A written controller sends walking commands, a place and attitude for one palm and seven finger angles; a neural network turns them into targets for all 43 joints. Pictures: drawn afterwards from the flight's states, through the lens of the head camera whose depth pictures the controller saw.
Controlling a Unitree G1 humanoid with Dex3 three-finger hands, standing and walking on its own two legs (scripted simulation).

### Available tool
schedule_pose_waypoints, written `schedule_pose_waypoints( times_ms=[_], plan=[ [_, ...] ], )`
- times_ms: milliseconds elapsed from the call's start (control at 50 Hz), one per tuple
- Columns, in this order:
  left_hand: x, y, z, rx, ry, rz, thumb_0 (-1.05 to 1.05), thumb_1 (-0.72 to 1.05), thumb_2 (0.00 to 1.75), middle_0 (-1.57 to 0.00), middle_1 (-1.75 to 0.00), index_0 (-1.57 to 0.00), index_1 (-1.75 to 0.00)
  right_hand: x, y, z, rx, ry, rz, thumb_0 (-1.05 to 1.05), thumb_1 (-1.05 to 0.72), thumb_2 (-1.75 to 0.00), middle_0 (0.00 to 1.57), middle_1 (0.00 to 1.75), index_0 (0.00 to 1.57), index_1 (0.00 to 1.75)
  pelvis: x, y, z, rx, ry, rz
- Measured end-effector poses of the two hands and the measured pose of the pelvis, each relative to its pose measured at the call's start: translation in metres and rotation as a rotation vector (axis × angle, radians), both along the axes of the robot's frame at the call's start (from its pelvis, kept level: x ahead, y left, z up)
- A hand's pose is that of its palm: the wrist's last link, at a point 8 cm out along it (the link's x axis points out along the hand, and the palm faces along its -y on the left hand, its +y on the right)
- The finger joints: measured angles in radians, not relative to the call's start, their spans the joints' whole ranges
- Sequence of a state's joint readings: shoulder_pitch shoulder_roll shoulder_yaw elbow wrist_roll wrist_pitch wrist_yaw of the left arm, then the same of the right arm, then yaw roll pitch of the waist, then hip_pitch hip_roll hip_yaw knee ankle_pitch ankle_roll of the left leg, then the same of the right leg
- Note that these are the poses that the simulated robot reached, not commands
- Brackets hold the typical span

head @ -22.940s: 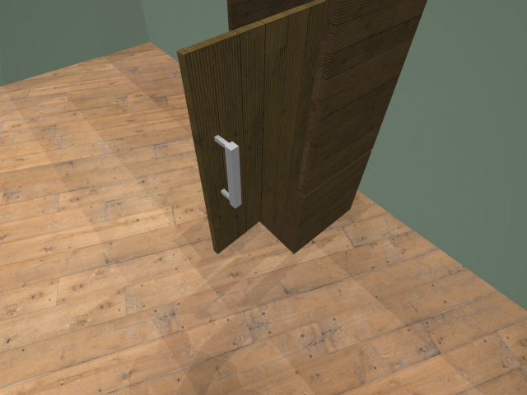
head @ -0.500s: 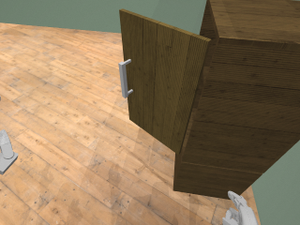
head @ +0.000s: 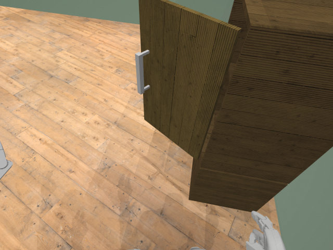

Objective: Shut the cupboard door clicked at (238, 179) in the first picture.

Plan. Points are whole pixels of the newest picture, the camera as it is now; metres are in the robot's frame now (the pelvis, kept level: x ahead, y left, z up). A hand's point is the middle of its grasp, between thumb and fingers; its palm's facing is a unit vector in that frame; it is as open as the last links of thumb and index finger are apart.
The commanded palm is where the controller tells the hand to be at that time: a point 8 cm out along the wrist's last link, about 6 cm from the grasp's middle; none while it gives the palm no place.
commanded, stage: step back with the hand held close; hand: left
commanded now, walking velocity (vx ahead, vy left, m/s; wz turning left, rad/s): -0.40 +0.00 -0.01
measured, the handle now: (143, 72) +0.74 +0.13 +0.00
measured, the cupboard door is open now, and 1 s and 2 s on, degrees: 57 57 57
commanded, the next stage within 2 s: stop stepping back and stand still in 0.74 s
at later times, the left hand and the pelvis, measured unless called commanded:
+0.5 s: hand (17, 189) +0.17 +0.23 +0.19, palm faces +0.38 -0.83 -0.40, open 7.4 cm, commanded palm +0.09 +0.28 +0.20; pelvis -0.06 -0.01 +0.02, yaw -2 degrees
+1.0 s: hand out of the picture +0.02 +0.27 +0.19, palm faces +0.35 -0.84 -0.42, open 7.4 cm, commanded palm -0.03 +0.31 +0.20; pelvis -0.19 +0.01 +0.03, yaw -3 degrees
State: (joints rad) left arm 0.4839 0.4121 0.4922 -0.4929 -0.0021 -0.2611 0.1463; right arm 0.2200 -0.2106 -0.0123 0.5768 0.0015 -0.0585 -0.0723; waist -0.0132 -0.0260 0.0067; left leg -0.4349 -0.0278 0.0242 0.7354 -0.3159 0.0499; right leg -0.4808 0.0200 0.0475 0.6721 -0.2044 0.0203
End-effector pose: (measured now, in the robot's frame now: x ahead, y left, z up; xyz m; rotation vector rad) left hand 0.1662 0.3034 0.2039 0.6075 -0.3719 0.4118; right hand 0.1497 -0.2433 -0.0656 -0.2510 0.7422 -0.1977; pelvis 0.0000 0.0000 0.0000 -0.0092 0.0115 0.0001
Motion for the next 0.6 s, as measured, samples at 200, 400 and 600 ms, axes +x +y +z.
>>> schedule_pose_waypoints(
  times_ms=[200, 400, 600],
  plan=[
    [-0.023, -0.003, 0.006, 0.023, -0.007, -0.056, 0.01, 0.89, 0.90, -0.21, -0.30, -0.22, -0.30, -0.008, 0.004, 0.009, -0.015, 0.004, 0.011, 0.01, -0.90, -0.90, 0.20, 0.30, 0.20, 0.30, -0.018, 0.005, 0.003, -0.008, 0.021, 0.035],
    [-0.042, 0.010, 0.006, -0.044, -0.018, 0.048, 0.01, 0.89, 0.90, -0.21, -0.30, -0.21, -0.30, -0.018, 0.015, 0.010, 0.006, 0.007, 0.057, 0.01, -0.90, -0.90, 0.20, 0.30, 0.20, 0.30, -0.031, -0.004, 0.014, -0.039, 0.073, -0.006],
    [-0.054, -0.042, 0.011, 0.001, 0.061, -0.229, 0.01, 0.89, 0.90, -0.21, -0.30, -0.22, -0.30, -0.060, -0.005, 0.032, 0.020, -0.069, -0.062, 0.01, -0.90, -0.90, 0.20, 0.30, 0.21, 0.30, -0.075, -0.010, 0.018, -0.030, 0.054, -0.053]
  ],
)
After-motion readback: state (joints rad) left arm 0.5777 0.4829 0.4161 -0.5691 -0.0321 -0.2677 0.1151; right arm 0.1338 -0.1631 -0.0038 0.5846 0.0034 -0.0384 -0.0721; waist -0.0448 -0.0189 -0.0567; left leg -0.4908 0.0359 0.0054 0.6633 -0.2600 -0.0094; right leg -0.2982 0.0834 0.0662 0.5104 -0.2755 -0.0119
